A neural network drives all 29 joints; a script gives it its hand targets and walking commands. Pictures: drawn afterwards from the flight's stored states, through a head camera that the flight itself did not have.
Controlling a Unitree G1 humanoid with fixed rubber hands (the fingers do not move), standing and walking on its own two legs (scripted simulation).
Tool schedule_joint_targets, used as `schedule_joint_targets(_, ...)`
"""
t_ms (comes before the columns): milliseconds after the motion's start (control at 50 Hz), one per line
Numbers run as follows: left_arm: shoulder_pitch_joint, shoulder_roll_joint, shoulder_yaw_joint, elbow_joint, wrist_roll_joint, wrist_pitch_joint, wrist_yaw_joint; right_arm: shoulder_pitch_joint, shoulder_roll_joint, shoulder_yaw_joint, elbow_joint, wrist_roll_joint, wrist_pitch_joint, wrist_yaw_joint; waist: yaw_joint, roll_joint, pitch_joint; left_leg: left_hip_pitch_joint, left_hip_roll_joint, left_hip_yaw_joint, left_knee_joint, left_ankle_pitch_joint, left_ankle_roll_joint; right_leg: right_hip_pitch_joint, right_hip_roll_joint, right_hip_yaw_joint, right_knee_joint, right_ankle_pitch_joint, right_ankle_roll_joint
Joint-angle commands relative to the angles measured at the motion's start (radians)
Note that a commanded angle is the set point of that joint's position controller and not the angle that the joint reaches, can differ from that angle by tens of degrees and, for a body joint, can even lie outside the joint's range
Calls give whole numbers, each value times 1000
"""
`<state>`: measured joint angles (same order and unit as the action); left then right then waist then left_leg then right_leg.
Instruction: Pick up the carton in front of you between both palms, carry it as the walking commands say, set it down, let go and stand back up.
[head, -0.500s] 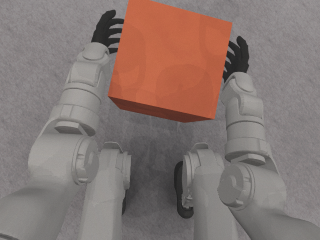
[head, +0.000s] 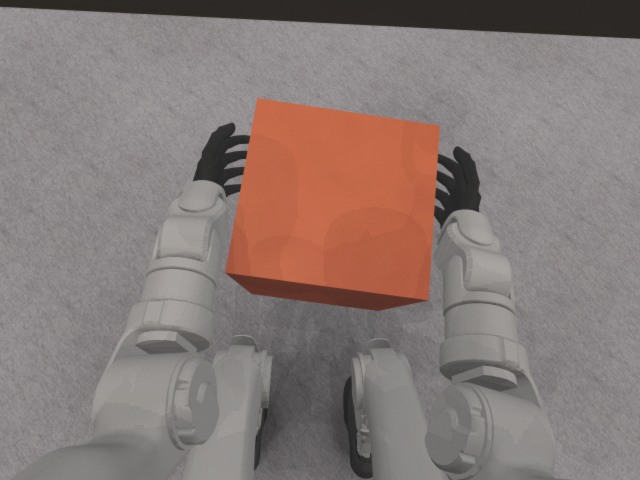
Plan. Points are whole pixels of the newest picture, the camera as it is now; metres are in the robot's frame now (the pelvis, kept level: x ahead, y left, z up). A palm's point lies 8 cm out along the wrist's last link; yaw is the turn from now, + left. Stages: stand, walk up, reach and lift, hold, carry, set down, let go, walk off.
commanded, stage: reach and lift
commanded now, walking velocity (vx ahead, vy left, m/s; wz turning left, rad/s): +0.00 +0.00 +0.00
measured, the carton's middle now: (329, 224) +0.45 -0.01 -0.12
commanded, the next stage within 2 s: hold in 2.00 s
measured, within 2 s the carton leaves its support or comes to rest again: neither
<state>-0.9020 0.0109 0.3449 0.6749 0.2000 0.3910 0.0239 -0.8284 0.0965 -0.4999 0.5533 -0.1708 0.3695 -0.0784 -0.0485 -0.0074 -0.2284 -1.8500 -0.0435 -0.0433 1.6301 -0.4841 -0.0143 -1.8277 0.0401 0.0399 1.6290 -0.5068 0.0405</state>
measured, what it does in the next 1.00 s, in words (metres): rises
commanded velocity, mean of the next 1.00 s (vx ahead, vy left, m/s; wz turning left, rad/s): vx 0.00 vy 0.00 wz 0.00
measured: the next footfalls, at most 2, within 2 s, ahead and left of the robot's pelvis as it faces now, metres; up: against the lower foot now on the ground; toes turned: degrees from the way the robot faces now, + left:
none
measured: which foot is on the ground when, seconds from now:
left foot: down 0.00-1.00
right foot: down 0.00-1.00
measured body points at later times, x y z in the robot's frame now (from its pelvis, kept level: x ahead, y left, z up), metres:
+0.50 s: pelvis +0.04 +0.00 +0.14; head +0.15 +0.01 +0.58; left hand +0.43 +0.14 +0.10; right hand +0.42 -0.16 +0.11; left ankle +0.10 +0.12 -0.50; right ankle +0.09 -0.13 -0.50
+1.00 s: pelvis +0.08 -0.01 +0.23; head +0.05 +0.00 +0.68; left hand +0.38 +0.15 +0.25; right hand +0.39 -0.16 +0.25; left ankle +0.10 +0.12 -0.50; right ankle +0.09 -0.13 -0.50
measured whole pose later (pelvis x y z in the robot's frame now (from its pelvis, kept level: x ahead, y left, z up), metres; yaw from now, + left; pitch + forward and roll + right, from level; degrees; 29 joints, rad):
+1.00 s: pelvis +0.08 -0.01 +0.23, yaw +0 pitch +0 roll +0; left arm -0.28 -0.16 0.27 0.38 0.26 0.58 0.01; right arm -0.30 0.16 -0.29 0.40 -0.26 0.55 -0.01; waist 0.00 -0.01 -0.07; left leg -0.28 -0.01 -0.05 0.51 -0.23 -0.01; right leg -0.27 0.02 0.06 0.52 -0.25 0.01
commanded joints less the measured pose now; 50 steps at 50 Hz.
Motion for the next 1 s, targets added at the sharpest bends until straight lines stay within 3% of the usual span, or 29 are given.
schedule_joint_targets(0,-580,-1128,-536,-19,-173,-28,-226,-622,1039,642,72,168,14,286,-9,83,-905,682,-127,67,-230,199,-1,505,136,-89,-220,193,-12)
schedule_joint_targets(260,-359,-1161,-524,-30,-136,-38,-219,-395,1072,648,97,121,9,297,13,30,-693,926,-118,22,-472,217,12,752,125,-45,-466,205,-24)
schedule_joint_targets(580,-89,-1162,-595,-135,-129,-22,-230,-103,1092,715,48,92,21,299,32,18,-445,1304,-85,-27,-811,354,23,1213,91,27,-812,365,-41)
schedule_joint_targets(820,81,-1148,-651,-260,-148,87,-247,69,1073,781,-69,102,122,309,44,1,-224,1618,-59,-31,-1074,491,22,1536,61,42,-1083,502,-40)
schedule_joint_targets(900,109,-1141,-665,-315,-157,140,-253,103,1068,793,-108,113,171,317,46,4,-146,1701,-52,-31,-1157,484,19,1619,51,43,-1163,492,-40)
schedule_joint_targets(980,132,-1112,-599,-294,-128,185,-261,115,1037,732,-94,84,213,326,54,5,0,1723,-46,-32,-1221,385,21,1626,43,45,-1227,385,-44)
